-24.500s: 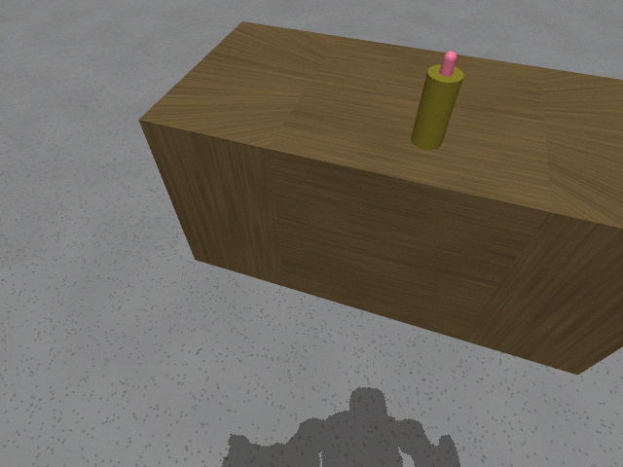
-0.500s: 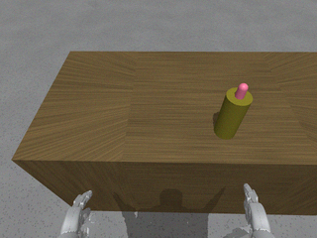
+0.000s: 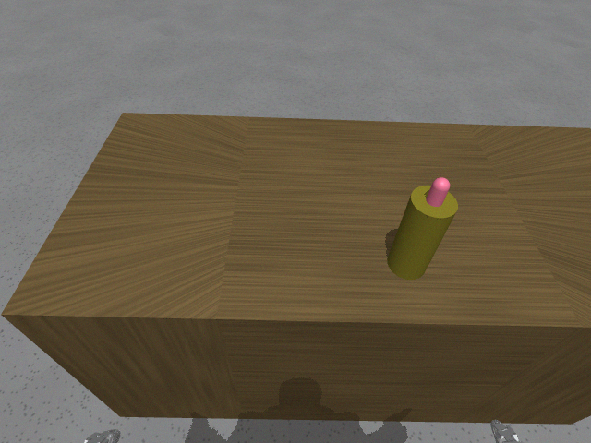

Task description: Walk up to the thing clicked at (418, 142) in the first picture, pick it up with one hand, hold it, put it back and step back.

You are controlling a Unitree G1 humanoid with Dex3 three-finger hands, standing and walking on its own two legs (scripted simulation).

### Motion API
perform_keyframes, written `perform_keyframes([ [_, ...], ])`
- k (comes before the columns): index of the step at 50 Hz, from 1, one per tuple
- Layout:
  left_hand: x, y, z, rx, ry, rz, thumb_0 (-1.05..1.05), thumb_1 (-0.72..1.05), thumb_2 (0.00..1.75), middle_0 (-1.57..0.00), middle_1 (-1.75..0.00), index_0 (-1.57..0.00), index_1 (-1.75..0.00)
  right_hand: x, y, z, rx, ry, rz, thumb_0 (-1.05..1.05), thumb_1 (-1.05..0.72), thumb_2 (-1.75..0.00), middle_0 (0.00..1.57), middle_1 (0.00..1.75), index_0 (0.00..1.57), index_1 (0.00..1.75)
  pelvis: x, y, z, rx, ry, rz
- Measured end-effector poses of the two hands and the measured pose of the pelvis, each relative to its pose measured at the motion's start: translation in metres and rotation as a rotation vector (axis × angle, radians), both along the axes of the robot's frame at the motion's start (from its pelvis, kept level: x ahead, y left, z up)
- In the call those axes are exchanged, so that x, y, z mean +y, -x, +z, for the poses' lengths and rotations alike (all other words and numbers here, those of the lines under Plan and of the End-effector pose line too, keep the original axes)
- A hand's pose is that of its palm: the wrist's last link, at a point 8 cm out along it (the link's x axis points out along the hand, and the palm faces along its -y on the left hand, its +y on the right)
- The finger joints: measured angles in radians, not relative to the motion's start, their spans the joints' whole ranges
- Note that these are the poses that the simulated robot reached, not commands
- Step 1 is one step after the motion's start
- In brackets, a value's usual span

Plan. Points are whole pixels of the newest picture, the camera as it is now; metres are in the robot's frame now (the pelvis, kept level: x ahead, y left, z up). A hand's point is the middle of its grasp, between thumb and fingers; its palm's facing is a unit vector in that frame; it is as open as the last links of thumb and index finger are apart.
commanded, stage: home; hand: right
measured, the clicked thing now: (422, 226) +0.47 -0.21 -0.01
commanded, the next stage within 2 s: stand in 1.70 s
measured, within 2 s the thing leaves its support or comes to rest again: neither
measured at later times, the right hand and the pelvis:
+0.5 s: hand out of the picture +0.02 -0.25 -0.15, palm faces -0.05 +0.93 -0.35, open 17.4 cm; pelvis -0.03 +0.00 +0.01, yaw +0 degrees
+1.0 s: hand out of the picture +0.06 -0.25 -0.14, palm faces -0.02 +0.93 -0.36, open 17.3 cm; pelvis -0.02 +0.01 +0.01, yaw -1 degrees
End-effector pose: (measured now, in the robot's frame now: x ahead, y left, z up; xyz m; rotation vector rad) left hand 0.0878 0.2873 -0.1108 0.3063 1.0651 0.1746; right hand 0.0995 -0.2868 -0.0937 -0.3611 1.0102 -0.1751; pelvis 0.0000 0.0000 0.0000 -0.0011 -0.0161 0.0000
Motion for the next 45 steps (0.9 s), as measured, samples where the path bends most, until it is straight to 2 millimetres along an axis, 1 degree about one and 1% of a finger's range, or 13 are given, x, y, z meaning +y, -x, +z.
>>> perform_keyframes([
  [3,0.007,0.011,-0.001,0.037,-0.009,0.007,0.01,0.9,0.9,-0.21,-0.29,-0.2,-0.29,-0.01,0.016,0.0,0.049,0.019,-0.022,-0.01,0.57,-0.04,0.06,0.05,0.06,0.05,0.0,0.003,0.002,-0.011,0.002,0.0],
  [7,0.01,0.025,-0.003,0.084,-0.007,0.012,0.01,0.9,0.9,-0.21,-0.29,-0.2,-0.29,-0.015,0.036,-0.001,0.105,0.028,-0.046,-0.01,0.56,-0.04,0.06,0.05,0.06,0.05,0.001,0.009,0.005,-0.024,0.004,0.0],
  [14,0.009,0.048,-0.005,0.144,0.005,0.016,0.01,0.9,0.9,-0.21,-0.29,-0.2,-0.29,-0.012,0.064,-0.006,0.177,0.016,-0.062,-0.01,0.54,-0.05,0.06,0.05,0.06,0.05,0.003,0.021,0.009,-0.034,0.003,-0.001],
  [21,0.01,0.07,-0.006,0.204,0.007,0.029,0.01,0.9,0.9,-0.21,-0.29,-0.2,-0.29,-0.007,0.079,-0.012,0.23,-0.005,-0.065,-0.01,0.53,-0.06,0.07,0.05,0.06,0.05,0.004,0.028,0.01,-0.027,0.002,0.0],
  [26,0.012,0.08,-0.006,0.238,0.0,0.042,0.01,0.9,0.9,-0.21,-0.29,-0.2,-0.29,-0.005,0.081,-0.015,0.25,-0.014,-0.068,-0.01,0.52,-0.06,0.07,0.06,0.06,0.05,0.004,0.027,0.011,-0.021,0.003,0.0],
  [30,0.013,0.081,-0.005,0.248,-0.004,0.05,0.01,0.9,0.9,-0.21,-0.29,-0.2,-0.29,-0.005,0.078,-0.015,0.248,-0.015,-0.07,-0.01,0.52,-0.06,0.07,0.06,0.06,0.05,0.004,0.025,0.011,-0.021,0.003,-0.001],
  [34,0.014,0.075,-0.004,0.237,-0.006,0.052,0.01,0.9,0.9,-0.21,-0.29,-0.2,-0.29,-0.005,0.071,-0.014,0.235,-0.015,-0.07,0.0,0.52,-0.07,0.07,0.06,0.06,0.05,0.005,0.023,0.011,-0.023,0.002,-0.002],
  [41,0.013,0.057,-0.003,0.197,-0.006,0.041,0.01,0.9,0.9,-0.21,-0.29,-0.2,-0.29,-0.004,0.056,-0.011,0.2,-0.015,-0.069,0.0,0.52,-0.07,0.07,0.06,0.06,0.05,0.005,0.02,0.012,-0.027,0.001,-0.004],
  [45,0.013,0.049,-0.002,0.18,-0.004,0.035,0.01,0.9,0.9,-0.21,-0.29,-0.2,-0.29,-0.004,0.051,-0.01,0.187,-0.014,-0.072,0.0,0.52,-0.06,0.07,0.06,0.06,0.05,0.006,0.019,0.012,-0.028,0.001,-0.007],
])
